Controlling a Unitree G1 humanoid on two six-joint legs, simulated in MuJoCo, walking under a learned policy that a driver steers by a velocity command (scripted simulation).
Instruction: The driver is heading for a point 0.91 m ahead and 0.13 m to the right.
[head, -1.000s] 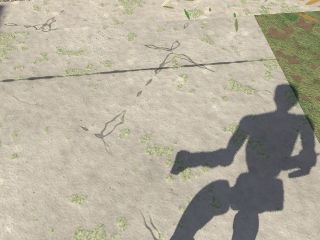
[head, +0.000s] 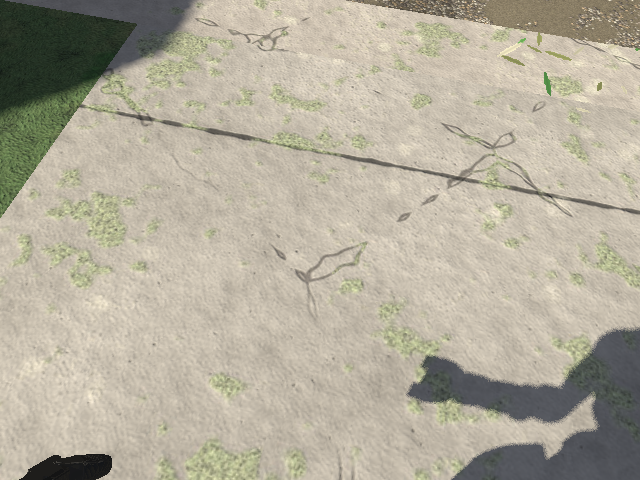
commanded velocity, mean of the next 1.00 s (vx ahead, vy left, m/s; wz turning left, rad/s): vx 0.10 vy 0.00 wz -0.05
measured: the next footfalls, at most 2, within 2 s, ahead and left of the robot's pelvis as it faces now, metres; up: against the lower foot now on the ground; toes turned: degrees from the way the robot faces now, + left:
right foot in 0.06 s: +0.09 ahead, -0.13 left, +0.00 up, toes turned +13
left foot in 0.44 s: +0.01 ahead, +0.13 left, +0.00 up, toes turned +12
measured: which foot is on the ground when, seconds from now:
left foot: down 0.00-0.06, up 0.08-0.42, down 0.44-0.96, up 0.98-1.00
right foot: up 0.00-0.04, down 0.06-0.46, up 0.48-0.94, down 0.96-1.00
